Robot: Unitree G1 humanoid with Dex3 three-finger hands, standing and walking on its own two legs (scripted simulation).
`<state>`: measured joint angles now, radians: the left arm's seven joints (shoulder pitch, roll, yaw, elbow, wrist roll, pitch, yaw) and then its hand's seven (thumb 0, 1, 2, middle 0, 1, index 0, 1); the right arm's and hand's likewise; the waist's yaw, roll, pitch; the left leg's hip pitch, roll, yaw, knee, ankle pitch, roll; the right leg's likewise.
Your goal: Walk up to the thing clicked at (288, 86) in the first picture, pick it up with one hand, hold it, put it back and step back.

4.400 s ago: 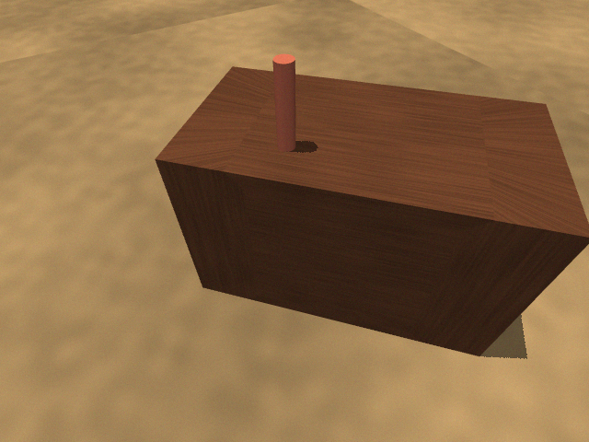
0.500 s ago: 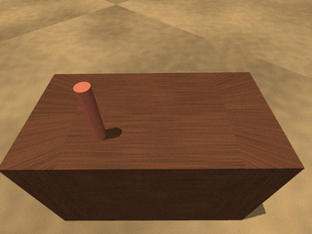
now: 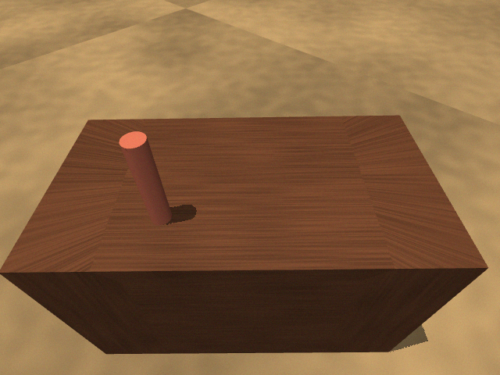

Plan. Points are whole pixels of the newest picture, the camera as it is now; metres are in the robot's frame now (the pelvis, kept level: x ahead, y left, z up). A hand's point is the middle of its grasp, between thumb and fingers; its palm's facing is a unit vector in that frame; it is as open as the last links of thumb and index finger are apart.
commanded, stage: stand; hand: left
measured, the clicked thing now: (149, 183) +0.51 +0.23 -0.01
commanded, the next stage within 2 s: none
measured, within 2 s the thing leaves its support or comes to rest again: neither
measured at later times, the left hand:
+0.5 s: hand out of the picture +0.06 +0.25 -0.15, palm faces -0.03 -0.94 -0.35, open 7.4 cm
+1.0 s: hand out of the picture +0.06 +0.25 -0.15, palm faces -0.03 -0.94 -0.34, open 7.4 cm
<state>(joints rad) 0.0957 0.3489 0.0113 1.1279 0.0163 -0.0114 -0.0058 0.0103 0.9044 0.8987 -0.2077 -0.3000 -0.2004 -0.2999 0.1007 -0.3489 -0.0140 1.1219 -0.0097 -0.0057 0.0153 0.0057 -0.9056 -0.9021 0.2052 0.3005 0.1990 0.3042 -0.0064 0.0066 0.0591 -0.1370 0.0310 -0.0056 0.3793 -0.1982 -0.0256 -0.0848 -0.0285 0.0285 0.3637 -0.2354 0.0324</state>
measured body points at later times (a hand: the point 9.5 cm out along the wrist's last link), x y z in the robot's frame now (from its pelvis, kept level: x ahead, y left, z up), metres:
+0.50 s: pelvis -0.02 +0.00 +0.00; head -0.01 -0.01 +0.45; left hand +0.06 +0.30 -0.13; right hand +0.06 -0.31 -0.13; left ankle +0.01 +0.14 -0.75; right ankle -0.02 -0.14 -0.75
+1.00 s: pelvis -0.02 +0.00 +0.00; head -0.01 +0.00 +0.45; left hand +0.06 +0.30 -0.13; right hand +0.06 -0.30 -0.13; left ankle +0.01 +0.14 -0.75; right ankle -0.02 -0.14 -0.75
